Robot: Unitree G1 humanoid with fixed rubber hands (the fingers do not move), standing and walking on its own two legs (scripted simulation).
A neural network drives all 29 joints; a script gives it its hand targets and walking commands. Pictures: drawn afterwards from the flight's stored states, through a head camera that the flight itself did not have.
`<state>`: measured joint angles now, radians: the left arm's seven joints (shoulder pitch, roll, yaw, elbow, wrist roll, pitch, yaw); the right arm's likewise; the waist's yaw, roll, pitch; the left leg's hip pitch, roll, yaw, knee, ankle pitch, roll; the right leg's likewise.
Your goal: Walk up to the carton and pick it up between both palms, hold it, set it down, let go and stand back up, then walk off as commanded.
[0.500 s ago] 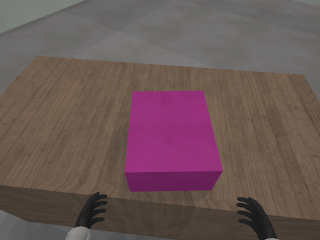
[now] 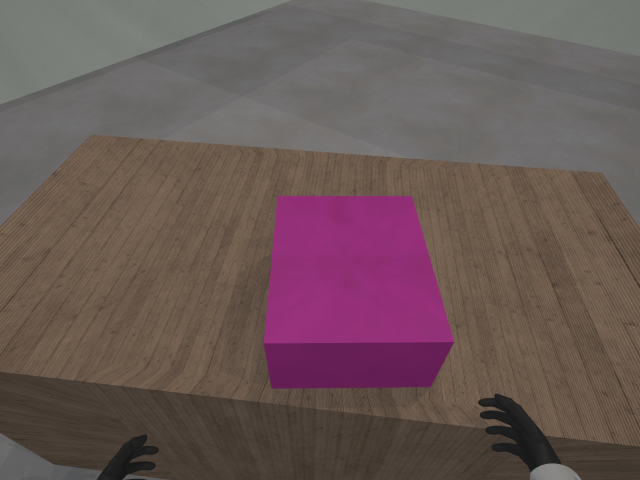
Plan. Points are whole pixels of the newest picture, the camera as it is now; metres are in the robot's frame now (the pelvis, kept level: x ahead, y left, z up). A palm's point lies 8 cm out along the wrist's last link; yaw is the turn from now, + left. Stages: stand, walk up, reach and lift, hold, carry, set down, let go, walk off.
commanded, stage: stand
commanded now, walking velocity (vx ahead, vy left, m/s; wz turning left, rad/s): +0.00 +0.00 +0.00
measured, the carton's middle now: (348, 283) +0.44 +0.00 -0.06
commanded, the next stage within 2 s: none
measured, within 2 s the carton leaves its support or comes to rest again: neither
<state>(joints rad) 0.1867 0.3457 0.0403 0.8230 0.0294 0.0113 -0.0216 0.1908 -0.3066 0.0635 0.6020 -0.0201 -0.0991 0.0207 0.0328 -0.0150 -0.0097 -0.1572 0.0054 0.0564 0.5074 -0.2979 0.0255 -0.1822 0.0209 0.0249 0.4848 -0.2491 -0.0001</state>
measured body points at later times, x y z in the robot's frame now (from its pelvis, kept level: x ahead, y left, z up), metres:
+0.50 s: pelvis -0.02 +0.03 +0.01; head -0.04 +0.03 +0.45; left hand +0.02 +0.33 -0.13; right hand +0.19 -0.24 -0.05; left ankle -0.01 +0.10 -0.74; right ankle +0.01 -0.12 -0.74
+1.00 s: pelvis -0.01 +0.04 +0.01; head -0.02 +0.05 +0.46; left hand +0.06 +0.34 -0.13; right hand +0.19 -0.24 -0.05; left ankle -0.01 +0.10 -0.74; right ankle +0.01 -0.12 -0.74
